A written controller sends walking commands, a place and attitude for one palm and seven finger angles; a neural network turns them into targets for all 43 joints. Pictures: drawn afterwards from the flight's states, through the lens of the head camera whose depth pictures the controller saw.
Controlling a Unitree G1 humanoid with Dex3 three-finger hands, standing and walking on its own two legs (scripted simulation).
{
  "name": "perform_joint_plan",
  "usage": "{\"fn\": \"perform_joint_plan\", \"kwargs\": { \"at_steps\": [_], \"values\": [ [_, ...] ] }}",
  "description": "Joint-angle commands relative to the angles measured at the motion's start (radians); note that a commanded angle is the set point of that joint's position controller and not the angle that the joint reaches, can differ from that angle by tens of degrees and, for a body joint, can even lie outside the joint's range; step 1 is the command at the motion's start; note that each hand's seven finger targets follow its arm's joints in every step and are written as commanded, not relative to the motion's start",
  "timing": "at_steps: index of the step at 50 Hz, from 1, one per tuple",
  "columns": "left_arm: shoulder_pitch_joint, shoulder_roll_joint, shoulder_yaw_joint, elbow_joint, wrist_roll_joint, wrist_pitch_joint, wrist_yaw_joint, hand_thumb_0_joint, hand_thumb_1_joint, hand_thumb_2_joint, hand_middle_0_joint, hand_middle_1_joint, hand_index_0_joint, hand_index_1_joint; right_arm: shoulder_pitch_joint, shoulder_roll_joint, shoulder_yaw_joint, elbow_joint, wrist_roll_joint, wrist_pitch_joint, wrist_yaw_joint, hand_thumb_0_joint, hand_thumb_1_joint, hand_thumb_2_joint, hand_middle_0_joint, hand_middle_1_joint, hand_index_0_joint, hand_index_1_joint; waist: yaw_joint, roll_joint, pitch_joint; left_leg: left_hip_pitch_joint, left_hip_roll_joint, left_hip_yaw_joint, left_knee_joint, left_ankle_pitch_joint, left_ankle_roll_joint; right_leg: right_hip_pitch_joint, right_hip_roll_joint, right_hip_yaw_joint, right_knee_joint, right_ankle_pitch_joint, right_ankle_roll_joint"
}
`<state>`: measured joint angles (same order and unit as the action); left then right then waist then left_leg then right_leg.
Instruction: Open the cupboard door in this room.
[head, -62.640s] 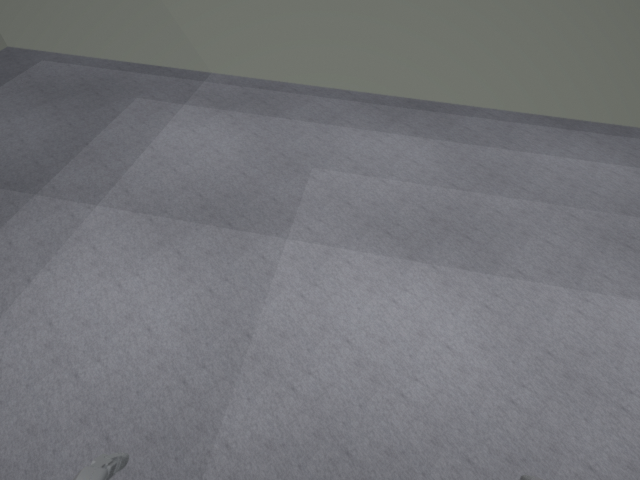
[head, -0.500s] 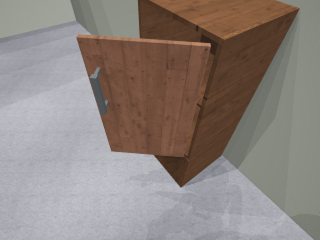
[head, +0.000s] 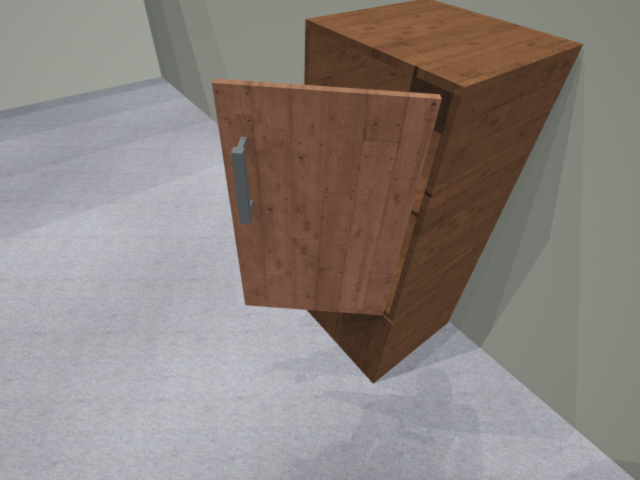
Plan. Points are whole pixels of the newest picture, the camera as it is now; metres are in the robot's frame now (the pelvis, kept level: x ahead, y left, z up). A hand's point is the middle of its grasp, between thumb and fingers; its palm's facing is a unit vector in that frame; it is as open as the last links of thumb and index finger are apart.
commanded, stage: shuffle to correct the standing spot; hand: left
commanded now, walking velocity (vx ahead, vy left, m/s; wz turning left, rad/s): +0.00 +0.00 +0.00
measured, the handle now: (244, 181) +0.60 +0.17 +0.05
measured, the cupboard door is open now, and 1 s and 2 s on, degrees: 48 48 48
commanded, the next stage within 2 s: come to a stop and stand still in 0.94 s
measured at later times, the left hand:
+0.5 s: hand out of the picture -0.06 +0.17 -0.17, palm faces +0.04 -0.99 -0.10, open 7.4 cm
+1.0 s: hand out of the picture +0.01 +0.13 -0.17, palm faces +0.05 -0.99 -0.13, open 7.3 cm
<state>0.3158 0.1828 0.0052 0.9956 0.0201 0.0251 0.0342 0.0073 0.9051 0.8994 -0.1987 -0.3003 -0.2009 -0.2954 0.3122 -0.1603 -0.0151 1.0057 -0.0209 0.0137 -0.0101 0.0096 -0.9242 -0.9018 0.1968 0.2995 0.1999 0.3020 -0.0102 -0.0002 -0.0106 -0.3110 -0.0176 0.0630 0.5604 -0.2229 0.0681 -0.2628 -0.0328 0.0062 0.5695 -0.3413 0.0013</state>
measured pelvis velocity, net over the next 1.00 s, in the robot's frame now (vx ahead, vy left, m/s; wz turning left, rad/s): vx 0.03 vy -0.03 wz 0.00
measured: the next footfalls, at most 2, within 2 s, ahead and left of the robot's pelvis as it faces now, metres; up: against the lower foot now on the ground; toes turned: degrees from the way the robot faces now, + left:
right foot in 0.74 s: +0.03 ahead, -0.14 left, +0.00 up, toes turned -5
left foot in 1.04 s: +0.14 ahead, +0.08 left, +0.00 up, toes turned +5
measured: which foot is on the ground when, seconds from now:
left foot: down 0.00-0.74, up 0.76-1.00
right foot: down 0.00-0.34, up 0.36-0.72, down 0.74-1.00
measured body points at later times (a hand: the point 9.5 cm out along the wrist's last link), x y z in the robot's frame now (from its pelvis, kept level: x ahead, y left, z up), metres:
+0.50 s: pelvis -0.04 +0.01 +0.01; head -0.04 +0.04 +0.46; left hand -0.06 +0.22 -0.16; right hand -0.07 -0.21 -0.14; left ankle -0.01 +0.09 -0.73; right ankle -0.01 -0.12 -0.67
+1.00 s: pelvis +0.03 -0.03 +0.01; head +0.03 -0.01 +0.46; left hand +0.01 +0.19 -0.16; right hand +0.04 -0.26 -0.13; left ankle +0.09 +0.08 -0.71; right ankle -0.01 -0.14 -0.73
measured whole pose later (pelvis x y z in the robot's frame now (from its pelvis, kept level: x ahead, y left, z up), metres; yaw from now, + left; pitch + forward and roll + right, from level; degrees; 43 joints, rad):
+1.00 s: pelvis +0.03 -0.03 +0.01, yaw +0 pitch +0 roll -1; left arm 0.37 0.14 0.03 1.06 0.03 -0.04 0.01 0.01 0.92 0.90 -0.20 -0.30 -0.20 -0.30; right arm 0.32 -0.15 -0.05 1.03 -0.02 -0.02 0.01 0.01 -0.91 -0.90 0.19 0.30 0.20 0.30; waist 0.00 -0.03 0.00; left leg -0.45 0.06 0.09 0.73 -0.29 0.02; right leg -0.14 -0.01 -0.10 0.41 -0.27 -0.02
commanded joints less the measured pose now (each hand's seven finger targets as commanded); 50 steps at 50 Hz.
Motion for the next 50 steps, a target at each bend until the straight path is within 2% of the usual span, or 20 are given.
{"fn": "perform_joint_plan", "kwargs": {
  "at_steps": [1, 6, 8, 10, 11, 13, 15, 17, 19, 23, 25, 30, 34, 35, 36, 37, 38, 39, 42, 50],
  "values": [
    [0.144, 0.038, 0.016, -0.015, 0.009, -0.004, -0.002, 0.0, 0.9, 0.9, -0.2, -0.3, -0.2, -0.3, -0.045, -0.165, -0.031, -0.065, 0.0, -0.021, -0.008, 0.0, -0.9, -0.9, 0.2, 0.3, 0.2, 0.3, 0.057, 0.123, 0.082, -0.245, 0.196, -0.286, -0.397, -0.505, 0.037, 0.084, 0.036, -0.044, 0.097, -0.013, -0.02],
    [0.229, 0.027, 0.017, 0.019, 0.01, -0.012, -0.003, 0.0, 0.9, 0.9, -0.2, -0.3, -0.2, -0.3, -0.051, -0.15, -0.031, -0.056, -0.001, -0.009, -0.006, 0.0, -0.9, -0.9, 0.2, 0.3, 0.2, 0.3, 0.067, 0.063, 0.066, -0.218, 0.171, -0.24, -0.36, -0.489, 0.029, 0.116, 0.031, -0.034, -0.035, -0.076, -0.036],
    [0.264, 0.05, 0.018, 0.031, 0.015, -0.019, -0.002, 0.0, 0.9, 0.9, -0.2, -0.3, -0.2, -0.3, -0.032, -0.111, -0.028, -0.045, 0.0, 0.003, -0.001, 0.0, -0.9, -0.9, 0.2, 0.3, 0.2, 0.3, 0.058, -0.041, 0.091, -0.185, 0.08, -0.163, -0.232, -0.451, -0.013, 0.038, -0.032, 0.112, -0.225, -0.297, -0.08],
    [0.176, 0.102, 0.033, 0.019, 0.005, -0.027, 0.005, 0.0, 0.9, 0.9, -0.2, -0.3, -0.2, -0.3, -0.003, -0.062, -0.025, -0.038, -0.002, 0.017, 0.004, 0.0, -0.9, -0.9, 0.2, 0.3, 0.2, 0.3, 0.01, -0.297, 0.137, -0.076, -0.008, -0.023, 0.152, -0.186, -0.052, -0.206, -0.204, 0.364, -0.466, -0.591, -0.159],
    [0.077, 0.094, 0.037, -0.007, -0.001, -0.033, 0.011, 0.0, 0.9, 0.9, -0.2, -0.3, -0.2, -0.3, 0.029, -0.064, -0.03, -0.019, -0.005, 0.015, 0.003, 0.0, -0.9, -0.9, 0.2, 0.3, 0.2, 0.3, -0.034, -0.279, 0.143, 0.011, 0.009, -0.027, 0.272, -0.113, -0.047, -0.315, -0.234, 0.363, -0.498, -0.523, -0.17],
    [0.003, 0.092, 0.044, -0.018, -0.002, -0.039, 0.007, 0.0, 0.9, 0.9, -0.2, -0.3, -0.2, -0.3, 0.121, -0.036, -0.026, 0.021, -0.003, 0.007, 0.002, 0.0, -0.9, -0.9, 0.2, 0.3, 0.2, 0.3, -0.093, -0.168, 0.072, 0.154, 0.009, 0.005, 0.239, -0.097, -0.045, -0.334, -0.16, 0.209, -0.414, -0.327, -0.132],
    [0.062, 0.07, 0.036, 0.005, 0.006, -0.035, -0.005, 0.0, 0.9, 0.9, -0.2, -0.3, -0.2, -0.3, 0.156, -0.03, -0.018, 0.035, -0.001, -0.022, 0.003, 0.0, -0.9, -0.9, 0.2, 0.3, 0.2, 0.3, -0.064, -0.037, 0.108, 0.186, 0.01, -0.001, -0.085, -0.195, -0.036, -0.289, -0.074, 0.129, -0.192, -0.301, -0.092],
    [0.131, 0.005, 0.029, 0.005, 0.008, -0.038, -0.016, 0.0, 0.9, 0.9, -0.2, -0.3, -0.2, -0.3, 0.204, -0.136, -0.043, 0.039, -0.008, -0.05, -0.016, 0.0, -0.9, -0.9, 0.2, 0.3, 0.2, 0.3, -0.052, 0.263, 0.125, 0.23, 0.297, -0.444, -0.374, -0.455, 0.069, -0.431, 0.06, -0.044, 0.228, -0.177, -0.039],
    [0.084, 0.014, 0.041, -0.025, 0.015, -0.041, -0.037, 0.0, 0.9, 0.9, -0.2, -0.3, -0.2, -0.3, 0.129, -0.175, -0.052, 0.008, -0.005, -0.053, -0.03, 0.0, -0.9, -0.9, 0.2, 0.3, 0.2, 0.3, -0.017, 0.113, 0.104, 0.095, 0.373, -0.472, -0.432, -0.456, 0.158, -0.379, -0.022, -0.009, 0.417, -0.106, -0.034],
    [0.094, -0.012, 0.035, 0.012, 0.017, -0.032, -0.04, 0.0, 0.9, 0.9, -0.2, -0.3, -0.2, -0.3, 0.064, -0.095, -0.028, 0.009, -0.002, -0.074, -0.022, 0.0, -0.9, -0.9, 0.2, 0.3, 0.2, 0.3, 0.032, 0.108, 0.162, -0.063, 0.296, -0.347, -0.465, -0.343, 0.137, -0.319, -0.048, -0.007, 0.485, 0.05, -0.027],
    [0.073, -0.024, 0.031, 0.01, 0.015, -0.033, -0.045, 0.0, 0.9, 0.9, -0.2, -0.3, -0.2, -0.3, 0.1, -0.094, -0.028, 0.026, -0.002, -0.08, -0.024, 0.0, -0.9, -0.9, 0.2, 0.3, 0.2, 0.3, 0.019, 0.073, 0.13, -0.001, 0.265, -0.275, -0.44, -0.245, 0.128, -0.3, -0.04, -0.034, 0.414, 0.067, -0.02],
    [-0.037, -0.025, 0.031, -0.03, 0.009, -0.04, -0.045, 0.0, 0.9, 0.9, -0.2, -0.3, -0.2, -0.3, 0.167, -0.105, -0.037, 0.052, -0.012, -0.07, -0.023, 0.0, -0.9, -0.9, 0.2, 0.3, 0.2, 0.3, -0.027, 0.106, 0.09, 0.047, 0.27, -0.264, -0.414, -0.261, 0.131, -0.204, -0.016, -0.074, 0.17, -0.015, -0.022],
    [0.031, -0.014, 0.04, -0.015, 0.007, -0.048, -0.042, 0.0, 0.9, 0.9, -0.2, -0.3, -0.2, -0.3, 0.133, -0.109, -0.04, 0.048, -0.011, -0.055, -0.017, 0.0, -0.9, -0.9, 0.2, 0.3, 0.2, 0.3, 0.021, 0.066, 0.07, -0.077, 0.247, -0.239, -0.325, -0.355, 0.091, 0.053, 0.023, -0.092, -0.072, 0.012, -0.023],
    [0.09, 0.006, 0.043, 0.008, 0.008, -0.055, -0.037, 0.0, 0.9, 0.9, -0.2, -0.3, -0.2, -0.3, 0.13, -0.089, -0.036, 0.05, -0.009, -0.054, -0.013, 0.0, -0.9, -0.9, 0.2, 0.3, 0.2, 0.3, 0.043, 0.0, 0.04, -0.135, 0.199, -0.199, -0.227, -0.356, 0.056, 0.185, 0.016, -0.063, -0.156, 0.016, -0.032],
    [0.154, 0.046, 0.051, 0.029, 0.009, -0.063, -0.027, 0.0, 0.9, 0.9, -0.2, -0.3, -0.2, -0.3, 0.12, -0.056, -0.028, 0.04, -0.004, -0.056, -0.008, 0.0, -0.9, -0.9, 0.2, 0.3, 0.2, 0.3, 0.071, -0.117, 0.028, -0.288, 0.123, -0.109, -0.07, -0.355, 0.017, 0.328, -0.099, 0.086, -0.226, -0.12, -0.071],
    [0.222, 0.118, 0.066, 0.042, 0.01, -0.064, -0.017, 0.0, 0.9, 0.9, -0.2, -0.3, -0.2, -0.3, 0.084, -0.005, -0.016, 0.007, 0.002, -0.058, -0.003, 0.0, -0.9, -0.9, 0.2, 0.3, 0.2, 0.3, 0.102, -0.323, 0.059, -0.451, 0.012, 0.038, 0.165, -0.339, -0.023, 0.369, -0.291, 0.346, -0.358, -0.284, -0.157],
    [0.239, 0.148, 0.074, 0.036, 0.002, -0.059, -0.01, 0.0, 0.9, 0.9, -0.2, -0.3, -0.2, -0.3, 0.014, -0.043, -0.027, -0.022, -0.007, -0.052, 0.004, 0.0, -0.9, -0.9, 0.2, 0.3, 0.2, 0.3, 0.112, -0.257, 0.099, -0.465, 0.042, -0.002, 0.37, -0.354, -0.016, 0.255, -0.384, 0.44, -0.45, -0.338, -0.216],
    [0.174, 0.119, 0.069, 0.024, 0.0, -0.063, -0.01, 0.0, 0.9, 0.9, -0.2, -0.3, -0.2, -0.3, 0.013, -0.049, -0.036, -0.021, -0.01, -0.05, 0.011, 0.0, -0.9, -0.9, 0.2, 0.3, 0.2, 0.3, 0.066, -0.173, 0.112, -0.467, 0.069, -0.027, 0.474, -0.279, -0.015, 0.197, -0.35, 0.389, -0.455, -0.343, -0.23],
    [0.048, 0.068, 0.052, -0.012, 0.001, -0.082, -0.009, 0.0, 0.9, 0.9, -0.2, -0.3, -0.2, -0.3, 0.058, -0.032, -0.038, 0.004, -0.009, -0.033, 0.026, 0.0, -0.9, -0.9, 0.2, 0.3, 0.2, 0.3, -0.011, -0.142, 0.108, -0.337, 0.108, -0.023, 0.509, -0.108, -0.034, 0.04, -0.245, 0.169, -0.428, -0.129, -0.185],
    [0.09, 0.088, 0.054, 0.019, 0.005, -0.074, -0.025, 0.0, 0.9, 0.9, -0.2, -0.3, -0.2, -0.3, 0.11, -0.013, -0.024, 0.006, -0.002, -0.068, 0.015, 0.0, -0.9, -0.9, 0.2, 0.3, 0.2, 0.3, -0.025, -0.025, 0.07, 0.136, 0.034, 0.069, -0.048, -0.016, -0.057, -0.09, -0.146, 0.047, -0.21, -0.032, -0.149]
  ]
}}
